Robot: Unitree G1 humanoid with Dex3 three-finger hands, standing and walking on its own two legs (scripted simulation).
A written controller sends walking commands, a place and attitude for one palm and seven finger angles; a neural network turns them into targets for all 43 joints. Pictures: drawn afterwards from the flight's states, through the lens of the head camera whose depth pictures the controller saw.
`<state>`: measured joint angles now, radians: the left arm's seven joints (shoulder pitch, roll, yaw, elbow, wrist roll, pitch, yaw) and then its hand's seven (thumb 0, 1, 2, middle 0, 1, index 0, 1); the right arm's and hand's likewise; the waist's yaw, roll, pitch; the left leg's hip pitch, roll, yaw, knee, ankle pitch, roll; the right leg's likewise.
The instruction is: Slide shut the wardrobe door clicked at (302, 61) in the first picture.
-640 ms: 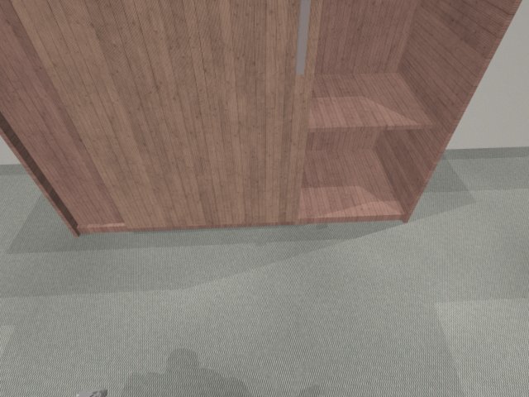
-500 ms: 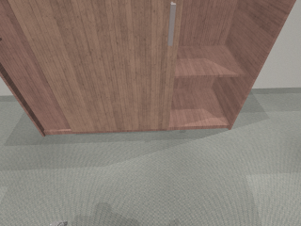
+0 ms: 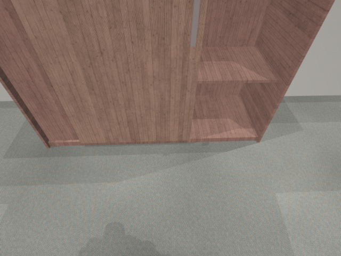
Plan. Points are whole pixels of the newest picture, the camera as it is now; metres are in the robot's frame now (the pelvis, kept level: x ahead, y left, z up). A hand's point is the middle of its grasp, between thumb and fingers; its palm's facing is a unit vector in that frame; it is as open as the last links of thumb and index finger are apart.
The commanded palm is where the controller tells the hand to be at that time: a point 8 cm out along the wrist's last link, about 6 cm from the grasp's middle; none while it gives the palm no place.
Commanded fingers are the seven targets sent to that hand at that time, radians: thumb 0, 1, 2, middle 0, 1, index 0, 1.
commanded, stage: stand and wait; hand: left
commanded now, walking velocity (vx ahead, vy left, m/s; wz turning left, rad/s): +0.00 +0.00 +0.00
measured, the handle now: (194, 21) +1.00 -0.05 +0.13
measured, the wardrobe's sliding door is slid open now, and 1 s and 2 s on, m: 0.54 0.54 0.54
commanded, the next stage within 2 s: look at it before walking up in 0.18 s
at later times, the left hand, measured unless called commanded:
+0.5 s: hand out of the picture +0.09 +0.25 -0.15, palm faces -0.02 -0.94 -0.34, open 7.4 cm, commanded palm none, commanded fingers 0.00 0.90 0.90 -0.20 -0.30 -0.20 -0.30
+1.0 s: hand out of the picture +0.08 +0.25 -0.15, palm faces -0.02 -0.94 -0.34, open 7.4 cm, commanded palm none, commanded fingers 0.00 0.90 0.90 -0.20 -0.30 -0.20 -0.30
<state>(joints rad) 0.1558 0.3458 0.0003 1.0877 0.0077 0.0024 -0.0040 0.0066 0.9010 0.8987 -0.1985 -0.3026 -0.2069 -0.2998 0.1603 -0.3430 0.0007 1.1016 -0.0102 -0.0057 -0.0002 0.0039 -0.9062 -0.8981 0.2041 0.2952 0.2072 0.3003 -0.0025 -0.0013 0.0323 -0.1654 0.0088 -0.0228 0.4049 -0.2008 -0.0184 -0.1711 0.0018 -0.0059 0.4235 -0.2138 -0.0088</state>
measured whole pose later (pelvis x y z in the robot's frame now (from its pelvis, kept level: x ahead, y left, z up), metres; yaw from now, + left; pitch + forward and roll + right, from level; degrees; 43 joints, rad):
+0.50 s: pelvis +0.00 +0.00 +0.00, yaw +0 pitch -2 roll +0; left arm 0.13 0.34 0.00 1.08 0.01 0.00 0.00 0.01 0.90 0.90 -0.20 -0.30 -0.21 -0.30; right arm 0.12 -0.34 0.01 1.10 -0.01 -0.01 0.00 0.00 -0.91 -0.90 0.20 0.30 0.21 0.30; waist 0.00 0.00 0.03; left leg -0.15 0.00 -0.02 0.37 -0.19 -0.01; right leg -0.15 0.00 0.00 0.39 -0.21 0.00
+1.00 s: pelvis +0.01 +0.00 +0.00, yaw -1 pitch -2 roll +0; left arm 0.14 0.34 0.00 1.08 0.01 0.00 0.00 0.01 0.90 0.90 -0.20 -0.30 -0.21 -0.30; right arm 0.12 -0.34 0.00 1.10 -0.01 -0.01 -0.01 0.00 -0.91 -0.90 0.20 0.30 0.21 0.30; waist 0.01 0.00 0.04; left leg -0.13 0.02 -0.01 0.36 -0.20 -0.02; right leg -0.14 0.01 0.01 0.38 -0.20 -0.01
